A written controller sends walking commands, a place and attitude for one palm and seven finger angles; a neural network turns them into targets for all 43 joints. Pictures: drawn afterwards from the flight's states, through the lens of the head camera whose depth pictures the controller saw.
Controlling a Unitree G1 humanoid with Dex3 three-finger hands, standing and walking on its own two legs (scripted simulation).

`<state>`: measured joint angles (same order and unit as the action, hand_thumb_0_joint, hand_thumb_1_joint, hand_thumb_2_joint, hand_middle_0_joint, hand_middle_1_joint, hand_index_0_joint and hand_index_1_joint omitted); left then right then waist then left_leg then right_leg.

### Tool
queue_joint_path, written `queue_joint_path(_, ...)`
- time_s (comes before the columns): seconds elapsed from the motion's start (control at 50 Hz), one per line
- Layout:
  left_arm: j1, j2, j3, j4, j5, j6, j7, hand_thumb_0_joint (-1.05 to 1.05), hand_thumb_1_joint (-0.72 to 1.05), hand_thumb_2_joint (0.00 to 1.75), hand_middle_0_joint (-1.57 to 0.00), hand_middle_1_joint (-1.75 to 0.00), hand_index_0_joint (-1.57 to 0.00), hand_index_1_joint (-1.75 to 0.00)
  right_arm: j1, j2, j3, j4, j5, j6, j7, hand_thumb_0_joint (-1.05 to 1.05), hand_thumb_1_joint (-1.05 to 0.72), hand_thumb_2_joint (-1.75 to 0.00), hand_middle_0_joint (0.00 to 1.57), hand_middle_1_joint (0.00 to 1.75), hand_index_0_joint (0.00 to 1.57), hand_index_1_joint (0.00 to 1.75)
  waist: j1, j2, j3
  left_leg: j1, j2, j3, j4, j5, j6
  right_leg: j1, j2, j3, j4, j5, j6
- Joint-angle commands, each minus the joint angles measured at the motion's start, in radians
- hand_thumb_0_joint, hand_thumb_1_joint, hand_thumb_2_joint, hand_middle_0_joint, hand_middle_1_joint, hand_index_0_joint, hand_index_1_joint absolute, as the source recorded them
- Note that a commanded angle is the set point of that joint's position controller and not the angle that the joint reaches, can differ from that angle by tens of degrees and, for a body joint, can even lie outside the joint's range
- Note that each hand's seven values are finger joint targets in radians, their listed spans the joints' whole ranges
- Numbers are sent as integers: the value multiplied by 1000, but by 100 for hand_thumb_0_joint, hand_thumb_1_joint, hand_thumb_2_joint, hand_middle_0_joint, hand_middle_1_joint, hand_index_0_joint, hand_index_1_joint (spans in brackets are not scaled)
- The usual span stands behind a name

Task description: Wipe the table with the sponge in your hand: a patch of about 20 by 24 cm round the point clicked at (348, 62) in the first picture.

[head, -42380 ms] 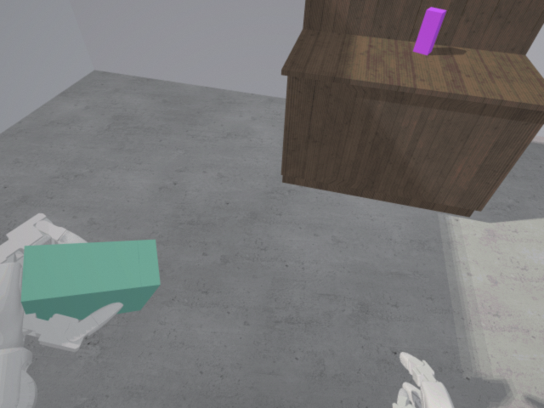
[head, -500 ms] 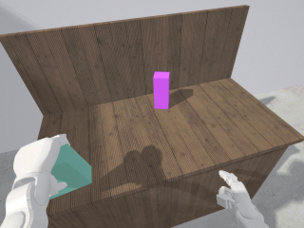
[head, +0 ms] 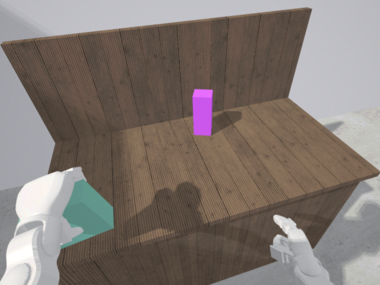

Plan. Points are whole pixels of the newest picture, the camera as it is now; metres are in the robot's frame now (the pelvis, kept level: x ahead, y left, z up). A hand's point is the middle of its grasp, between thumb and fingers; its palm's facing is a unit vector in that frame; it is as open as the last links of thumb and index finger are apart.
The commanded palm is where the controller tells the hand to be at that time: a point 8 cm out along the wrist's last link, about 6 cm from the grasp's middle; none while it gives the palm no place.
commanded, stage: step back with the hand held close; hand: left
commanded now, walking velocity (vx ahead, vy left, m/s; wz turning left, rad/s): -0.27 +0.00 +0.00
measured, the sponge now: (77, 219) +0.19 +0.28 +0.06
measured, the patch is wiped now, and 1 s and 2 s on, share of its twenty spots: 1.00 1.00 1.00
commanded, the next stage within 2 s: stop stepping back and stand still in 1.52 s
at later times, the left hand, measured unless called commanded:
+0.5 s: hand (66, 198) +0.19 +0.26 +0.15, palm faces +0.35 -0.85 -0.39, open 9.4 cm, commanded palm +0.14 +0.30 +0.17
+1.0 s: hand (30, 229) +0.12 +0.28 +0.15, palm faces +0.40 -0.86 -0.33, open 9.4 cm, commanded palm +0.07 +0.32 +0.17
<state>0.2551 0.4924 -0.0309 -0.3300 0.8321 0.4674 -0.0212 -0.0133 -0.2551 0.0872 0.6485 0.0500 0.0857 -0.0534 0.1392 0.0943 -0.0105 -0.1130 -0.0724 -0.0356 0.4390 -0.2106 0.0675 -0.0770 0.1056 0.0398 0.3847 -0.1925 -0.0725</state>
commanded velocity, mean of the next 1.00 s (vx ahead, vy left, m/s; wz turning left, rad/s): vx -0.30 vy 0.00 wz -0.06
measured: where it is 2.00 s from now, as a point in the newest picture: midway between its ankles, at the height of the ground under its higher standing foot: outside the picture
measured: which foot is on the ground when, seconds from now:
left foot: down 0.00-1.00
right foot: down 0.00-1.00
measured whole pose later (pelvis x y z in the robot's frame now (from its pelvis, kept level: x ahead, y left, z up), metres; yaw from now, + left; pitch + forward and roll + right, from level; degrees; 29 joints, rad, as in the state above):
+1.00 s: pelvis -0.07 +0.03 -0.03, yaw +5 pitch +1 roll -5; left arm 0.46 0.43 0.34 -0.66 -0.04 -0.14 0.12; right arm 0.17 -0.23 0.01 0.54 0.01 0.03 -0.06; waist -0.01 -0.04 -0.01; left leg -0.53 -0.04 -0.02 0.73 -0.20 0.08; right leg -0.41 0.10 -0.01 0.63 -0.24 -0.01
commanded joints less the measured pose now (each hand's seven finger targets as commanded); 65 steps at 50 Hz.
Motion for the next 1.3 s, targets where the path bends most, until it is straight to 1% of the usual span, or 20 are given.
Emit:
queue_joint_path(0.0,-319,201,397,-309,-832,-377,90,0,10,130,-120,-160,-120,-160,-43,-72,-17,-342,-31,-85,-19,0,-90,-90,20,30,20,30,-94,-207,47,-19,47,-156,8,-96,13,-252,-101,200,-147,-32,-16)
queue_joint_path(0.04,-56,107,415,-333,-895,-471,111,0,10,130,-120,-160,-120,-160,54,-88,-56,-305,-29,-88,-26,0,-90,-90,20,30,20,30,-100,-198,-71,5,68,-145,81,-51,2,-246,-188,173,-125,14,-8)
queue_joint_path(0.1,85,159,508,-485,-922,-557,139,0,10,130,-120,-160,-120,-160,87,-118,-76,-283,-42,-91,-28,0,-90,-90,20,30,20,30,-112,67,-174,-49,116,-160,81,41,2,-188,-214,147,2,153,-9)
queue_joint_path(0.12,136,99,477,-468,-923,-572,139,0,10,130,-120,-160,-120,-160,96,-111,-77,-275,-43,-92,-27,0,-90,-90,20,30,20,30,-113,86,-193,-83,131,-176,69,78,4,-167,-202,103,46,145,-3)
queue_joint_path(0.2,161,107,505,-436,-922,-595,144,0,10,130,-120,-160,-120,-160,106,-123,-100,-261,-43,-104,-30,0,-90,-90,20,30,20,30,-121,4,-173,-144,166,-210,66,218,-2,-180,-173,72,98,161,16)
queue_joint_path(0.28,158,82,480,-391,-916,-602,148,0,10,130,-120,-160,-120,-160,113,-128,-116,-252,-34,-110,-34,0,-90,-90,20,30,20,30,-125,-96,-161,-194,153,-200,106,147,-7,-179,-187,94,64,192,7)
queue_joint_path(0.4,166,122,502,-509,-903,-632,166,0,10,130,-120,-160,-120,-160,108,-140,-129,-252,-36,-124,-29,0,-90,-90,20,30,20,30,-131,-16,-148,-263,151,-226,73,-25,-9,-199,-194,104,109,92,-16)
queue_joint_path(0.5,191,126,554,-494,-866,-640,162,0,10,130,-120,-160,-120,-160,109,-148,-135,-241,-65,-148,-28,0,-90,-90,20,30,20,30,-119,90,-109,-469,239,-384,-181,-252,53,-51,-33,37,298,-71,55)
queue_joint_path(0.56,175,77,528,-425,-854,-645,149,0,10,130,-120,-160,-120,-160,129,-136,-135,-233,-67,-160,-24,0,-90,-90,20,30,20,30,-119,2,-87,-471,247,-373,-150,-249,76,-29,-27,48,223,-53,60)
queue_joint_path(0.62,168,40,477,-406,-867,-648,137,0,10,130,-120,-160,-120,-160,127,-130,-131,-225,-54,-154,-20,0,-90,-90,20,30,20,30,-127,-37,-130,-347,212,-296,-72,-86,27,-72,-61,54,144,47,41)
queue_joint_path(0.72,105,48,465,-417,-860,-646,140,0,10,130,-120,-160,-120,-160,113,-124,-129,-233,-50,-145,-23,0,-90,-90,20,30,20,30,-134,-35,-111,-397,174,-232,1,-263,25,-121,-120,119,121,87,20)
queue_joint_path(0.8,63,104,488,-485,-874,-648,157,0,10,130,-120,-160,-120,-160,114,-114,-136,-234,-51,-129,-22,0,-90,-90,20,30,20,30,-149,-117,-122,-279,107,-155,218,-205,-27,-323,-254,254,16,88,-57)
queue_joint_path(0.88,117,98,482,-524,-886,-660,172,0,10,130,-120,-160,-120,-160,122,-95,-137,-247,-41,-106,-19,0,-90,-90,20,30,20,30,-164,-148,-152,-177,93,-100,358,-100,-56,-432,-338,250,18,227,-87)
queue_joint_path(0.92,160,105,503,-548,-885,-664,176,0,10,130,-120,-160,-120,-160,120,-95,-135,-255,-43,-97,-19,0,-90,-90,20,30,20,30,-163,-44,-155,-192,133,-131,242,-76,-44,-425,-280,180,99,185,-55)
queue_joint_path(0.96,153,115,532,-555,-872,-668,176,0,10,130,-120,-160,-120,-160,95,-116,-140,-268,-47,-105,-20,0,-90,-90,20,30,20,30,-152,61,-114,-317,211,-219,32,-301,-2,-376,-126,74,209,-59,15)
queue_joint_path(1.0,122,134,575,-562,-838,-670,173,0,10,130,-120,-160,-120,-160,81,-145,-144,-259,-73,-140,-16,0,-90,-90,20,30,20,30,-146,243,-132,-533,384,-494,-315,-616,74,-177,47,29,657,-216,79)
queue_joint_path(1.04,44,110,547,-557,-836,-659,167,0,10,130,-120,-160,-120,-160,104,-107,-148,-228,-77,-162,-4,0,-90,-90,20,30,20,30,-135,15,-131,-436,377,-412,-227,-431,73,-265,17,88,801,-224,81)
queue_joint_path(1.06,30,86,530,-533,-837,-651,167,0,10,130,-120,-160,-120,-160,114,-107,-148,-217,-70,-169,-1,0,-90,-90,20,30,20,30,-132,-10,-127,-380,359,-360,-215,-431,72,-299,14,67,779,-225,89)
queue_joint_path(1.18,40,19,422,-521,-842,-635,162,0,10,130,-120,-160,-120,-160,103,-86,-114,-168,-57,-198,10,0,-90,-90,20,30,20,30,-136,105,-163,-103,279,-276,-260,-385,-46,-330,4,4,477,-235,69)
queue_joint_path(1.28,102,72,478,-524,-864,-663,154,0,10,130,-120,-160,-120,-160,98,-73,-123,-142,-64,-188,20,0,-90,-90,20,30,20,30,-130,146,-238,-57,243,-198,-263,-259,-142,-203,18,-37,272,-244,43)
